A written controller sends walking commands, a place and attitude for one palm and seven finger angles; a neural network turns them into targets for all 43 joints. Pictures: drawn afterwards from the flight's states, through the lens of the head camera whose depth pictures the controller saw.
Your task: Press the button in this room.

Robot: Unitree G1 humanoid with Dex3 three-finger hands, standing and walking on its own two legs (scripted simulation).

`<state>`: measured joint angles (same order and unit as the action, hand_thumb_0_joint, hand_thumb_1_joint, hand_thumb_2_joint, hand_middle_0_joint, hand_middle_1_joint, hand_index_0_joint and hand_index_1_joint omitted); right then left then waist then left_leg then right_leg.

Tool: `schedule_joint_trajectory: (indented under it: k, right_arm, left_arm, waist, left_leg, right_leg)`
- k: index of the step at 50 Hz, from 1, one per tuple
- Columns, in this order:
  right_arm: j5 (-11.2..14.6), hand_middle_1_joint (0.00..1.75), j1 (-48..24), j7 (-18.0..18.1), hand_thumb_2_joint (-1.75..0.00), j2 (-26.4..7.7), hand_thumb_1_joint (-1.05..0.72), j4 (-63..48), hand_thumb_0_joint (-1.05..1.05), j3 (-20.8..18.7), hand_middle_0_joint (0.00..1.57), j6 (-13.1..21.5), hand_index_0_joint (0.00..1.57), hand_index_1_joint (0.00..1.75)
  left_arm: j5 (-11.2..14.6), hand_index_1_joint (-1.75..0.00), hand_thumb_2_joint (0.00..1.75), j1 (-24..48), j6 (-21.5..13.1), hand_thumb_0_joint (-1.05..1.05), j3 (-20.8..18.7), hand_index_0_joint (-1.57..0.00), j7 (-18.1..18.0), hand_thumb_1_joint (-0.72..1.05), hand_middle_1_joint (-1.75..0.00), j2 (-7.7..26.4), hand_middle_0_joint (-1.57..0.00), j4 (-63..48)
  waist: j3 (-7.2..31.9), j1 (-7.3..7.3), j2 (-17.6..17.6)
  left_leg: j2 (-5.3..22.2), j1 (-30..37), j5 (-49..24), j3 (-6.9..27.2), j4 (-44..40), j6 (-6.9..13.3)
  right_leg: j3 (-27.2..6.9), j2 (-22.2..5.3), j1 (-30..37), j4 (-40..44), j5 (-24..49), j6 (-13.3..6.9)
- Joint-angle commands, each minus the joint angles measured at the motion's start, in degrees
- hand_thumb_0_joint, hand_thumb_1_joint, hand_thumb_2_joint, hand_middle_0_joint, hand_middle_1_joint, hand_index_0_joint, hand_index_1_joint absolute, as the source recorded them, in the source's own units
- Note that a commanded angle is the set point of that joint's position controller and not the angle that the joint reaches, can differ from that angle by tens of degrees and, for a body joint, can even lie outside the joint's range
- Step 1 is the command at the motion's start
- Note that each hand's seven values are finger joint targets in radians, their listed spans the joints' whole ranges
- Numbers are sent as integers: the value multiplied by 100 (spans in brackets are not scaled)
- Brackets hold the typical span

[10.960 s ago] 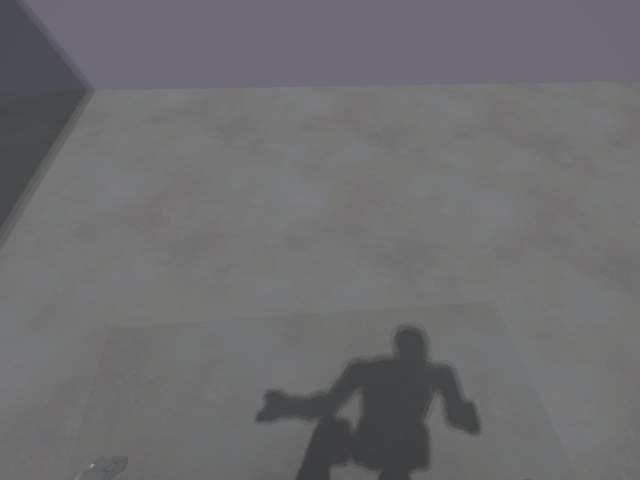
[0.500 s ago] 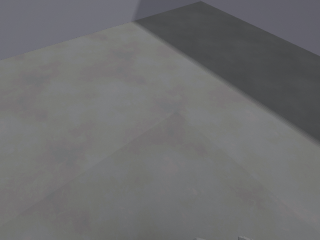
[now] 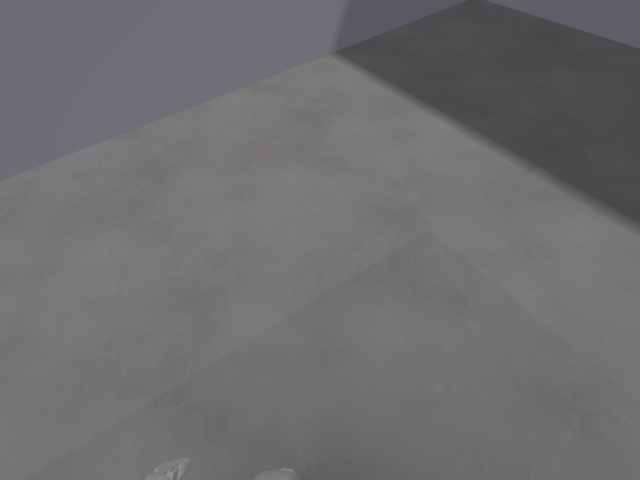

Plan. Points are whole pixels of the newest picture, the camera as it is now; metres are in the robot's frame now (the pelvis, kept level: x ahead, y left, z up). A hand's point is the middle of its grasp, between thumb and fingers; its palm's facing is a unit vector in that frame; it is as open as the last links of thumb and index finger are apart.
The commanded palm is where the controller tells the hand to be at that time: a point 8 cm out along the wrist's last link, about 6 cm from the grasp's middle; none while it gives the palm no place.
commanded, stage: turn or walk to find it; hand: left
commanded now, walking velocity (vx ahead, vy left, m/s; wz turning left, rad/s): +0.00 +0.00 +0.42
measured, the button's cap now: out of the picture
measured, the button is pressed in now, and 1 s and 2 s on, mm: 0 0 0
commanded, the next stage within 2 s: none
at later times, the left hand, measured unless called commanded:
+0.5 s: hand out of the picture -0.09 +0.24 -0.19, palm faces +0.30 -0.92 -0.25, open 7.4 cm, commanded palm none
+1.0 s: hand out of the picture -0.03 +0.20 -0.14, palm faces +0.38 -0.88 -0.30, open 7.4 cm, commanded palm none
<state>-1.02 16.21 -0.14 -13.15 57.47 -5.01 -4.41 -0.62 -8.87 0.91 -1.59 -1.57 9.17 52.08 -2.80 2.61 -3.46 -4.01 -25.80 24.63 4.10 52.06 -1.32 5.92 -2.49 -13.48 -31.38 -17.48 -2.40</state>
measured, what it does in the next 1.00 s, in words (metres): steps on the spot, turning left: left foot, then right foot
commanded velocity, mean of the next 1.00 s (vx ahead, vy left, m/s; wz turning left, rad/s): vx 0.00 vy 0.00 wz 0.42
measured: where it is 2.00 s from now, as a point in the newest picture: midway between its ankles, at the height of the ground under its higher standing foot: outside the picture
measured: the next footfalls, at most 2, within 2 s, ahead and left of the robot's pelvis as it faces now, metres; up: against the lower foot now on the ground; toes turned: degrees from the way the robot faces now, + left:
left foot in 0.44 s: -0.03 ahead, +0.14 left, +0.00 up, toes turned +17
right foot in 0.94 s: +0.02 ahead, -0.09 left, +0.00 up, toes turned +19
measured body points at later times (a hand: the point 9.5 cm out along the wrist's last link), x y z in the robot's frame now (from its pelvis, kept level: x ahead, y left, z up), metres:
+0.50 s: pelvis -0.04 +0.03 -0.01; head -0.02 +0.05 +0.44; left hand -0.10 +0.28 -0.17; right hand +0.13 -0.19 -0.14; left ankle -0.07 +0.13 -0.74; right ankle -0.01 -0.09 -0.72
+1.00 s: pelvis -0.06 -0.02 +0.00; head -0.02 -0.05 +0.44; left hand -0.05 +0.25 -0.12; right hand +0.05 -0.24 -0.18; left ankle -0.08 +0.12 -0.71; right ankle -0.02 -0.10 -0.74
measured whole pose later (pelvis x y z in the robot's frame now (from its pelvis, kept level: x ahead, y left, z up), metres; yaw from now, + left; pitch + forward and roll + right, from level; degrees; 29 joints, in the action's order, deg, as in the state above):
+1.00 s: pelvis -0.06 -0.02 +0.00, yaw +24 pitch -1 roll +2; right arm -0.8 15.1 0.1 -12.8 57.2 -4.5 -3.8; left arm -0.7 -7.9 0.7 -1.7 -1.3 9.9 52.3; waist -3.7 2.6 -3.6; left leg -3.3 -22.4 23.4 4.8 43.3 -1.2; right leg 5.2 -2.2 -15.2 -33.4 -17.4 -1.6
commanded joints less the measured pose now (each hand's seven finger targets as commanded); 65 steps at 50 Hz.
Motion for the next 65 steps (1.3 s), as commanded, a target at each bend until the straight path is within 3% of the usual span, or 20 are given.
schedule_joint_trajectory:
  k: [1, 7, 14, 17, 20, 21, 22, 23, 24, 25, 29, 40, 45, 46, 47, 48, 50, 52, 55, 65]
  right_arm:
    - [-57, 30, 123, -63, -90, -412, -90, -294, 0, -117, 20, 88, 20, 30]
    - [-40, 30, -187, -57, -90, -418, -90, -318, 0, -90, 20, 75, 20, 30]
    - [21, 30, -814, -38, -90, -288, -90, -464, 0, 58, 20, 144, 20, 30]
    - [70, 30, -859, -28, -90, -283, -90, -523, 0, 102, 20, 210, 20, 30]
    - [57, 30, -442, -19, -90, -381, -90, -434, 0, 96, 20, 284, 20, 30]
    - [45, 30, -258, -29, -90, -604, -90, -398, 0, 58, 20, 343, 20, 30]
    - [4, 30, -145, -12, -90, -1122, -90, -429, 0, -60, 20, 388, 20, 30]
    - [7, 30, 34, 30, -90, -1468, -90, -400, 0, -131, 20, 335, 20, 30]
    - [-19, 30, -15, 41, -90, -1403, -90, -387, 0, -100, 20, 304, 20, 30]
    - [-27, 30, -269, 94, -90, -1199, -90, -406, 0, -47, 20, 333, 20, 30]
    - [4, 30, -722, 133, -90, -935, -90, -580, 0, 55, 20, 387, 20, 30]
    - [-46, 30, -238, 98, -90, -946, -90, -523, 0, -64, 20, 348, 20, 30]
    - [-13, 30, -432, 74, -90, -871, -90, -596, 0, -103, 20, 313, 20, 30]
    - [34, 30, -389, 47, -90, -686, -90, -610, 0, -86, 20, 318, 20, 30]
    - [72, 30, -312, 13, -90, -263, -90, -708, 0, -17, 20, 315, 20, 30]
    - [13, 30, -482, 37, -90, -450, -90, -776, 0, -80, 20, 262, 20, 30]
    - [-43, 30, -290, -8, -90, -569, -90, -536, 0, -147, 20, 127, 20, 30]
    - [-57, 30, 20, -64, -90, -451, -90, -312, 0, -145, 20, 88, 20, 30]
    - [-43, 30, 185, -69, -90, -397, -90, -203, 0, -109, 20, 80, 20, 30]
    - [-4, 30, -593, -43, -90, -319, -90, -373, 0, 19, 20, 111, 20, 30]
  left_arm:
    - [0, -30, 90, 192, -155, 0, -241, -20, -42, 90, -30, 954, -20, -413]
    - [-26, -30, 90, -490, -196, 0, -268, -20, -53, 90, -30, 974, -20, -159]
    - [-113, -30, 90, -954, -150, 0, -346, -20, -41, 90, -30, 1276, -20, 92]
    - [-129, -30, 90, -902, -115, 0, -385, -20, -24, 90, -30, 1391, -20, 154]
    - [-75, -30, 90, -663, -69, 0, -409, -20, -10, 90, -30, 1428, -20, 159]
    - [-24, -30, 90, -645, -30, 0, -387, -20, 2, 90, -30, 1306, -20, 125]
    - [17, -30, 90, -692, 8, 0, -331, -20, 27, 90, -30, 978, -20, -14]
    - [-26, -30, 90, -429, 65, 0, -219, -20, 26, 90, -30, 769, -20, -186]
    - [-39, -30, 90, -289, 108, 0, -255, -20, 29, 90, -30, 927, -20, -203]
    - [-62, -30, 90, -157, 162, 0, -277, -20, 13, 90, -30, 891, -20, -100]
    - [-54, -30, 90, -399, 126, 0, -308, -20, 103, 90, -30, 961, -20, 126]
    - [4, -30, 90, 109, 91, 0, -234, -20, 40, 90, -30, 762, -20, -235]
    - [41, -30, 90, -549, -32, 0, -253, -20, 13, 90, -30, 802, -20, -102]
    - [1, -30, 90, -768, -94, 0, -300, -20, -10, 90, -30, 1046, -20, -65]
    - [-92, -30, 90, -864, -149, 0, -411, -20, -65, 90, -30, 1593, -20, -67]
    - [-53, -30, 90, -789, -108, 0, -394, -20, -67, 90, -30, 1730, -20, -172]
    - [-20, -30, 90, -45, -111, 0, -382, -20, -79, 90, -30, 1333, -20, -350]
    - [1, -30, 90, 246, -116, 0, -274, -20, -57, 90, -30, 1026, -20, -421]
    - [3, -30, 90, -88, -191, 0, -235, -20, -39, 90, -30, 937, -20, -316]
    - [-94, -30, 90, -751, -156, 0, -342, -20, -62, 90, -30, 1219, -20, 13]
  waist:
    - [-171, -32, 1064]
    - [32, -306, 1202]
    - [284, -565, 1357]
    - [430, -571, 1504]
    - [608, -250, 1329]
    - [733, -114, 711]
    - [759, -47, -893]
    - [602, 73, -1480]
    - [503, 66, -834]
    - [267, 18, -1150]
    - [72, -258, -501]
    - [288, -55, -569]
    - [634, -402, -358]
    - [767, -481, 242]
    - [744, -526, 1854]
    - [473, -576, 1858]
    - [24, -260, 1509]
    - [-156, -29, 1026]
    - [49, -120, 1226]
    - [213, -494, 1210]
  left_leg:
    - [408, -665, -471, 10, 1823, -149]
    - [606, -744, -538, -121, 1553, -344]
    - [619, -119, 202, -553, -128, -300]
    - [572, 345, 257, -749, -929, -198]
    - [537, 1364, -886, -906, -2337, -96]
    - [752, 2073, -1584, -604, -3022, 3]
    - [1973, 2760, -2638, 1003, -3404, 423]
    - [2698, 2529, -3959, 1632, -3459, 971]
    - [2759, 2110, -3523, 1312, -3391, 1228]
    - [2353, 1710, -3051, 1181, -3594, 1043]
    - [1727, 1754, -3176, 622, -3496, 840]
    - [1716, 1741, -3080, 1338, -3296, 1130]
    - [1318, 920, -2812, 1380, -2662, 802]
    - [937, 326, -1951, 1053, -2209, 473]
    - [118, -798, -85, 130, -956, 36]
    - [108, -758, 895, 56, 206, -19]
    - [365, -618, 259, 270, 1381, -7]
    - [461, -594, -326, 68, 1793, -95]
    - [480, -713, -705, -75, 1903, -253]
    - [740, -306, 89, -441, 284, -329]
  right_leg:
    - [-893, -1422, -57, 1636, 819, -235]
    - [-674, -1569, 638, 1491, 1399, -342]
    - [-499, -1822, 1018, 1051, 2763, -586]
    - [-441, -1890, 1001, 808, 2940, -615]
    - [-19, -1753, 504, 270, 2360, -220]
    - [231, -1522, -23, -373, 1791, 70]
    - [510, -782, -1319, -1493, -219, 487]
    - [185, -447, -1848, -2329, -1933, 638]
    - [-138, -529, -1655, -2799, -1778, 558]
    - [-360, -541, -1705, -2954, -1427, 587]
    - [-413, -419, -1796, -3347, -449, 687]
    - [-455, -146, -1226, -1770, -839, 717]
    - [-309, 32, 476, 533, 405, 603]
    - [-684, -425, 1237, 1171, 727, 515]
    - [-2213, -1895, 1821, 1537, 893, 8]
    - [-2537, -2590, 835, 1651, 1146, -500]
    - [-1928, -2073, -130, 1942, -117, -497]
    - [-1115, -1568, -214, 1747, 320, -214]
    - [-610, -1377, 347, 1587, 1081, -159]
    - [-496, -1908, 926, 1304, 1895, -575]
